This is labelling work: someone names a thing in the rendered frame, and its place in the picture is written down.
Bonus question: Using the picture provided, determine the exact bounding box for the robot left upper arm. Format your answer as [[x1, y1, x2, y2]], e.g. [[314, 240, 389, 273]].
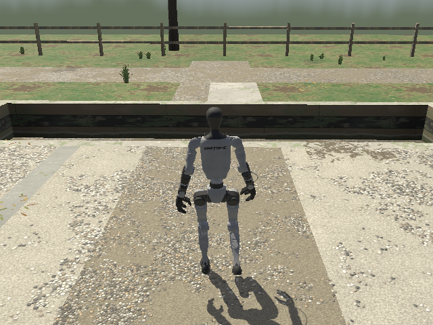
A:
[[184, 137, 201, 175]]

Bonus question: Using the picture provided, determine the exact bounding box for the left robot hand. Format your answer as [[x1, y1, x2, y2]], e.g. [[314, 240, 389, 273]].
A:
[[176, 196, 191, 214]]

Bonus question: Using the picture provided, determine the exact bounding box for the right robot forearm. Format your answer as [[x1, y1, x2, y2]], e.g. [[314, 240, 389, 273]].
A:
[[242, 162, 254, 190]]

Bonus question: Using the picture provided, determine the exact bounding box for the left robot thigh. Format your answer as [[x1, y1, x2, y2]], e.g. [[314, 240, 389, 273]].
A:
[[193, 189, 209, 234]]

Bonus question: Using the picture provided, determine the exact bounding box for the right robot hand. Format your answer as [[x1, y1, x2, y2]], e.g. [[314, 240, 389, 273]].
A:
[[240, 187, 256, 201]]

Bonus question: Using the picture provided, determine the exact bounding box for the robot right upper arm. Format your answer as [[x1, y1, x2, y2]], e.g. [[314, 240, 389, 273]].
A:
[[229, 136, 248, 173]]

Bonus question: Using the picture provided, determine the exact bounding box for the left robot forearm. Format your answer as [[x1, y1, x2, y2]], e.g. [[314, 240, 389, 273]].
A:
[[177, 166, 191, 198]]

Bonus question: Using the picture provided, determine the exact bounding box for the humanoid robot head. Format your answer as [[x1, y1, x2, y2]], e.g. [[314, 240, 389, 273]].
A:
[[204, 107, 227, 139]]

